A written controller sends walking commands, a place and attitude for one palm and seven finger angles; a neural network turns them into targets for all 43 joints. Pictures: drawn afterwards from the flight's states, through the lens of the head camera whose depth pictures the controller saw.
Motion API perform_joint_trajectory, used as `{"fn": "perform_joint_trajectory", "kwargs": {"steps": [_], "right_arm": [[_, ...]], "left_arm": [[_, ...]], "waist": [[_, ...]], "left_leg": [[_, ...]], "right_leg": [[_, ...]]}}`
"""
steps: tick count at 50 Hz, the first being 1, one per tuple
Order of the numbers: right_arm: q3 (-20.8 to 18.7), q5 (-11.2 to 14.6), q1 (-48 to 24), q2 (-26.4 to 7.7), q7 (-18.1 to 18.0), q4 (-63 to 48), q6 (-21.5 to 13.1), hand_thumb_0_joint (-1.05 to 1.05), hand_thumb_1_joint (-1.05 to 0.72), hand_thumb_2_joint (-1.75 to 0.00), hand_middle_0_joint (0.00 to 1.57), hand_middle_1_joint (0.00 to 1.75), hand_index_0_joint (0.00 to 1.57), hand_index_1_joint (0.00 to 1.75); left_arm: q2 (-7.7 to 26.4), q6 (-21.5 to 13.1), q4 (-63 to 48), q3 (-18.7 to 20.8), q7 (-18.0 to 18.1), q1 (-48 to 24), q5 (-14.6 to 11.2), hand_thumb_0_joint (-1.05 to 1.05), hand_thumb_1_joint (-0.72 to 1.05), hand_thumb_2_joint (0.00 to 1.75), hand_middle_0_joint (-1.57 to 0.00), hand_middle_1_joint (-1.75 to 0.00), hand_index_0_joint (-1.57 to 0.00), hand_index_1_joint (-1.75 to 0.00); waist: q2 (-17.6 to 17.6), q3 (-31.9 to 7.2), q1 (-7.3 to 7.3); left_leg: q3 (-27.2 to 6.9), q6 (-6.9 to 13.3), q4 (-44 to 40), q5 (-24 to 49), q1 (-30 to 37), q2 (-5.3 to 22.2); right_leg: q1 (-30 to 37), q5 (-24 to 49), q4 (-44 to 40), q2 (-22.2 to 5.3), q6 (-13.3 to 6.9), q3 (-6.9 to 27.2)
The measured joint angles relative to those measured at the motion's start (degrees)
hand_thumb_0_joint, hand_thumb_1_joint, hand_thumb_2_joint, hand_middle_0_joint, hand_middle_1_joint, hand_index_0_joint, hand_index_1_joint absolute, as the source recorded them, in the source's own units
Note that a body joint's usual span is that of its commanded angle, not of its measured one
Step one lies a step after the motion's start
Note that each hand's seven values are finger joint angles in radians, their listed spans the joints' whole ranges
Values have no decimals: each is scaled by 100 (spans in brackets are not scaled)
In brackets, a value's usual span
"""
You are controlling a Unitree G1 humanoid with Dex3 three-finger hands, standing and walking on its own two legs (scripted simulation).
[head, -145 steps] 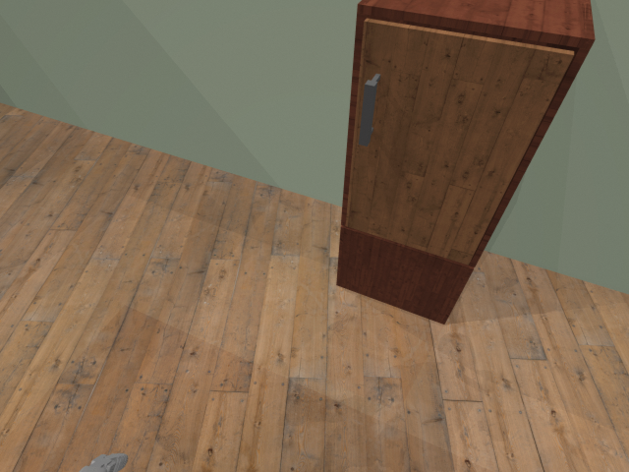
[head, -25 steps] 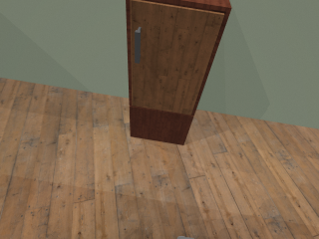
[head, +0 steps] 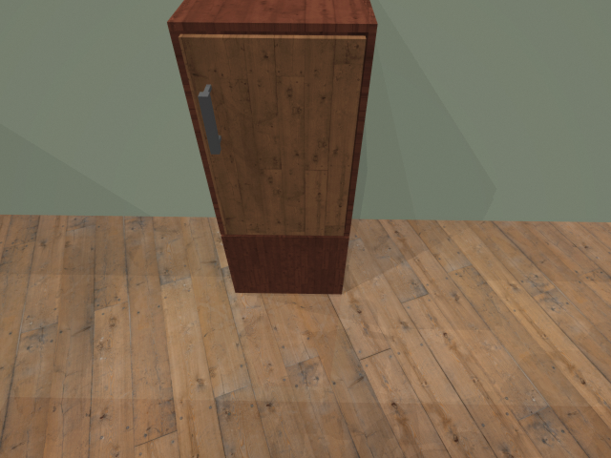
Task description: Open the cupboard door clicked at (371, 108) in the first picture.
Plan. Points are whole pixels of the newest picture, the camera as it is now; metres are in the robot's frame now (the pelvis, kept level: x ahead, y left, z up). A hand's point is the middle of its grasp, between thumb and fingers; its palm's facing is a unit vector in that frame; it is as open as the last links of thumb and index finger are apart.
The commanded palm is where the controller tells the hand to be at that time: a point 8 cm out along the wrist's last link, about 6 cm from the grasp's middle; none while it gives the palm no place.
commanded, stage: take the last steps up to it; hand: left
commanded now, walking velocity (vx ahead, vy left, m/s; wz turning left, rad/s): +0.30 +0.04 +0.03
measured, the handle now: (212, 120) +0.80 +0.24 +0.03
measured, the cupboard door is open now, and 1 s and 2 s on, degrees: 0 0 0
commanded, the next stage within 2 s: come to a stop and stand still in 0.46 s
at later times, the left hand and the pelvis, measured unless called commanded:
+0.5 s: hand out of the picture +0.16 +0.25 -0.18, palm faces +0.08 -0.98 -0.16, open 7.4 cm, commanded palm none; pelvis +0.17 +0.08 +0.00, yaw -1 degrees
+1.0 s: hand (169, 366) +0.31 +0.26 -0.17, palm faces +0.07 -0.97 -0.23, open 7.3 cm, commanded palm none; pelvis +0.23 +0.07 +0.00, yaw +1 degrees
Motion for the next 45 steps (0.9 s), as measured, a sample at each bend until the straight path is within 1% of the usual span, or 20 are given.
{"fn": "perform_joint_trajectory", "kwargs": {"steps": [3, 7, 10, 13, 14, 15, 16, 17, 19, 21, 24, 27, 30, 33, 35, 36, 38, 40, 43, 45], "right_arm": [[-88, -24, -287, -43, 44, -217, -9, 1, -91, -90, 20, 30, 20, 30], [-150, 0, -819, -112, 127, -604, -54, 1, -91, -90, 20, 30, 20, 30], [-163, 22, -1231, -155, 183, -844, -108, 0, -92, -90, 20, 30, 20, 30], [-149, 28, -1554, -212, 210, -1041, -208, 0, -92, -90, 20, 30, 20, 30], [-132, 15, -1620, -250, 202, -1118, -283, 0, -92, -90, 20, 30, 20, 30], [-130, -18, -1708, -262, 165, -1161, -370, 0, -92, -90, 20, 30, 20, 30], [-112, -24, -1785, -254, 120, -1197, -429, 0, -92, -90, 20, 30, 20, 30], [-83, -16, -1830, -238, 76, -1206, -463, 0, -92, -90, 20, 30, 20, 30], [-36, 3, -1838, -176, 4, -1159, -463, 0, -92, -90, 20, 30, 20, 30], [4, 16, -1760, -81, -48, -1061, -472, 0, -92, -90, 20, 30, 20, 30], [-32, 61, -1572, -16, -143, -921, -476, -1, -94, -90, 20, 30, 20, 30], [-26, 53, -1380, -33, -127, -796, -440, -1, -95, -90, 20, 30, 20, 30], [-4, 38, -1203, 18, -111, -686, -392, -1, -94, -90, 20, 30, 20, 30], [45, 28, -1073, 101, -136, -568, -328, 0, -93, -90, 20, 30, 20, 30], [73, 47, -1004, 165, -149, -466, -267, 0, -93, -90, 20, 30, 20, 30], [75, 72, -998, 177, -145, -409, -227, 0, -92, -90, 20, 30, 20, 30], [44, 118, -1038, 159, -135, -374, -116, 0, -92, -90, 20, 30, 20, 30], [6, 134, -1097, 164, -141, -402, 14, 0, -92, -90, 20, 30, 20, 30], [-55, 139, -1259, 116, -154, -493, 155, 0, -92, -90, 20, 30, 20, 30], [-102, 126, -1391, 33, -146, -581, 228, 0, -91, -90, 20, 30, 20, 30]], "left_arm": [[119, -6, 141, -1, 38, 295, 56, -3, 96, 90, -20, -30, -21, -30], [161, 30, 465, -63, 19, 712, 92, -2, 94, 90, -20, -30, -20, -30], [148, 67, 668, -99, -13, 979, 113, -1, 93, 90, -20, -30, -20, -30], [144, 113, 804, -91, -36, 1221, 130, 0, 92, 90, -20, -30, -20, -30], [136, 134, 832, -87, -46, 1313, 121, 0, 92, 90, -20, -30, -20, -30], [137, 181, 870, -76, -60, 1334, 95, 0, 91, 90, -20, -30, -20, -30], [151, 248, 888, -71, -76, 1288, 70, 0, 91, 90, -20, -30, -20, -30], [169, 303, 887, -69, -80, 1223, 53, 0, 91, 90, -20, -30, -20, -30], [204, 337, 848, -43, -96, 1070, 51, 1, 91, 90, -20, -30, -20, -30], [234, 317, 760, -15, -125, 887, 78, 1, 91, 90, -20, -30, -20, -30], [204, 303, 548, -6, -124, 669, 106, 1, 91, 90, -20, -30, -20, -30], [128, 326, 371, -9, -119, 503, 118, 0, 91, 90, -20, -30, -20, -30], [124, 392, 312, -1, -58, 355, 146, 1, 93, 90, -20, -30, -20, -30], [164, 403, 296, -39, -21, 213, 110, 1, 94, 90, -20, -30, -20, -30], [185, 355, 273, -84, 8, 165, 98, 1, 94, 90, -20, -30, -20, -30], [170, 323, 289, -105, 32, 140, 98, 1, 94, 90, -20, -30, -20, -30], [101, 311, 313, -145, 71, 49, 89, 1, 94, 90, -20, -30, -20, -30], [77, 310, 271, -152, 91, -72, 77, 1, 94, 90, -20, -30, -20, -30], [41, 357, 146, -116, 138, -289, 90, 1, 94, 90, -20, -30, -20, -30], [19, 396, 57, -96, 150, -389, 98, 0, 93, 90, -20, -30, -21, -30]], "waist": [[-8, -43, 21], [-33, -18, 57], [-85, 62, 154], [-204, 158, 286], [-227, 186, 309], [-279, 236, 300], [-330, 317, 302], [-358, 369, 319], [-399, 390, 349], [-438, 360, 363], [-429, 235, 362], [-388, 124, 326], [-367, 93, 258], [-322, 170, 162], [-319, 228, 146], [-272, 242, 158], [-63, 293, 78], [-7, 344, 50], [-19, 484, 120], [-21, 543, 164]], "left_leg": [[8, -109, 341, 494, -640, 175], [59, -179, -196, 1041, -1103, 361], [101, -149, -846, 1273, -1119, 387], [196, -58, -1500, 1274, -811, 276], [235, -28, -1789, 1307, -595, 220], [277, 85, -1695, 1314, -591, 161], [317, 180, -1471, 1213, -618, 119], [355, 242, -1372, 1111, -576, 94], [440, 284, -1555, 1065, -324, 26], [504, 283, -1980, 1166, 0, -88], [563, 321, -2601, 1310, 419, -241], [602, 335, -3008, 1356, 746, -348], [628, 299, -3179, 1278, 997, -408], [604, 218, -3055, 1072, 1126, -408], [602, 131, -2758, 819, 1136, -391], [605, 80, -2567, 665, 1101, -336], [455, -15, -2261, 399, 973, -191], [217, -90, -1552, -203, 651, -198], [-127, -165, -217, -593, 93, -319], [-263, -230, 287, -577, -167, -367]], "right_leg": [[336, 69, -386, 0, 45, -28], [684, -8, -647, -51, 148, -24], [898, -202, -646, -121, 281, -13], [1029, -581, -349, -272, 452, 21], [973, -809, -13, -338, 462, 53], [743, -1028, 629, -447, 370, 84], [395, -1187, 1531, -471, 256, 252], [-1, -1236, 2458, -413, 154, 435], [-733, -878, 3774, -343, 32, 552], [-1286, -411, 4192, -380, 21, 487], [-1837, -48, 3961, -428, 86, 378], [-2074, 157, 3363, -456, 154, 301], [-2020, 240, 2570, -472, 193, 261], [-1667, 371, 1564, -426, 221, 277], [-1251, 907, 715, -395, 214, 288], [-1141, 801, 577, -343, 94, 276], [-1118, 557, 639, -218, -48, 160], [-1120, 499, 617, -202, -109, 66], [-1094, 610, 471, -244, -124, 8], [-1090, 700, 370, -281, -90, -9]]}}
